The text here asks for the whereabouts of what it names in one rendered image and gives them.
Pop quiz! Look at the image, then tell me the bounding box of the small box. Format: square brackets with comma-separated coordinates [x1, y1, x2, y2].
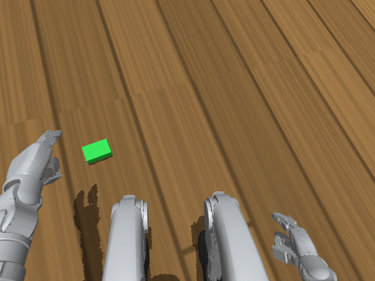
[82, 139, 113, 164]

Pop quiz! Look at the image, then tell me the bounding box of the right robot arm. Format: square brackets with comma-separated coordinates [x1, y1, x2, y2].
[298, 255, 337, 281]

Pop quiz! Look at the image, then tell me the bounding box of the right robot foot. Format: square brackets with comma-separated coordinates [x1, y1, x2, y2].
[198, 230, 222, 281]

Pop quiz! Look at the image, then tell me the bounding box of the left robot arm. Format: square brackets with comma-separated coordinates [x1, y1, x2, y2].
[0, 174, 43, 281]

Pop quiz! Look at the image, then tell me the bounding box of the right robot hand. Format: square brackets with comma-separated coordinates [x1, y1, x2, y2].
[272, 212, 318, 267]

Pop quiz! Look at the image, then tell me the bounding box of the left robot hand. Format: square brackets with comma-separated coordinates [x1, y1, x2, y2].
[6, 130, 63, 186]

